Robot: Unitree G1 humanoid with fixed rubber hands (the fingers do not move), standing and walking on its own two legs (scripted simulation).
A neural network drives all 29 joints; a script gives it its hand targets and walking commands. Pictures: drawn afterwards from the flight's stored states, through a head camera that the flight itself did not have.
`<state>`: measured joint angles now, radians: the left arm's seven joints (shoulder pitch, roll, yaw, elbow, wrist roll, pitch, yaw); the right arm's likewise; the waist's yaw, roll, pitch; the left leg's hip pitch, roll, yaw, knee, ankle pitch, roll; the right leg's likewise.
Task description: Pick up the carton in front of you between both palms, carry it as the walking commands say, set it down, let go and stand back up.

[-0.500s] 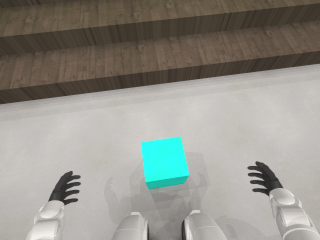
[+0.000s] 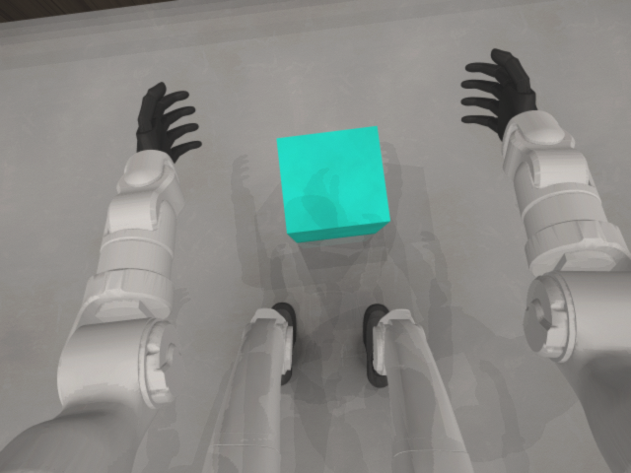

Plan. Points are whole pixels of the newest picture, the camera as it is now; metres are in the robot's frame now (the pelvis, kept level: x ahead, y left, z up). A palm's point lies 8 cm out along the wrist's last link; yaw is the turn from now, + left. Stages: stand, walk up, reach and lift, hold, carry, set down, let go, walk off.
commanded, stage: reach and lift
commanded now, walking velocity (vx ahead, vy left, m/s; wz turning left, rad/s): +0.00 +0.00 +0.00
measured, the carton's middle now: (331, 191) +0.51 +0.01 -0.53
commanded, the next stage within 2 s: none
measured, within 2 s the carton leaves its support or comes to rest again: leaves its support in 1.84 s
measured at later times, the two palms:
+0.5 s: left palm (213, 165) +0.49 +0.20 -0.25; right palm (446, 141) +0.53 -0.18 -0.26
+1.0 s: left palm (244, 191) +0.49 +0.20 -0.45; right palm (415, 174) +0.53 -0.17 -0.45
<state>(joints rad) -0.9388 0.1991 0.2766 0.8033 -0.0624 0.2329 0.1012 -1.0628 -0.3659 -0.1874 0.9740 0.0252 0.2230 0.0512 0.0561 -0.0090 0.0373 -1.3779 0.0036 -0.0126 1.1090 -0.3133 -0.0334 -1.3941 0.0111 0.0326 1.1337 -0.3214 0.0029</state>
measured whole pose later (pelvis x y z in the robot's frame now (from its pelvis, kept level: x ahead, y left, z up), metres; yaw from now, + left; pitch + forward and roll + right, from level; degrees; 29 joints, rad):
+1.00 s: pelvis -0.03 +0.00 -0.27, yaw +2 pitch +41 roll +3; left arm -1.37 0.27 0.19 1.08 -0.20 0.05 0.15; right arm -1.49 -0.45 -0.04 1.21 0.19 0.05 -0.05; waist 0.04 0.02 0.30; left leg -2.28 -0.06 -0.03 2.08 -0.51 -0.07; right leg -2.30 0.04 0.06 2.12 -0.53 0.03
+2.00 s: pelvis -0.02 +0.00 -0.29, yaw +1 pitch +39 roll +2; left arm -1.24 0.16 0.27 0.89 -0.13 0.17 0.18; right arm -1.31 -0.26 -0.08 0.98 0.12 0.18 -0.13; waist 0.02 0.03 0.19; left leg -2.29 -0.09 -0.06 2.18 -0.57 -0.09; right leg -2.30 0.06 0.06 2.21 -0.58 0.05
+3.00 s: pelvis +0.03 +0.01 -0.03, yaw -1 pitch +31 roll +0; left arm -0.65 -0.10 0.41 0.63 0.17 0.32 0.07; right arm -0.66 0.06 -0.36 0.67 -0.18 0.33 -0.04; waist 0.01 0.01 -0.24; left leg -1.39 -0.10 -0.11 1.33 -0.48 -0.05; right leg -1.40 0.10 0.12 1.33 -0.48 0.04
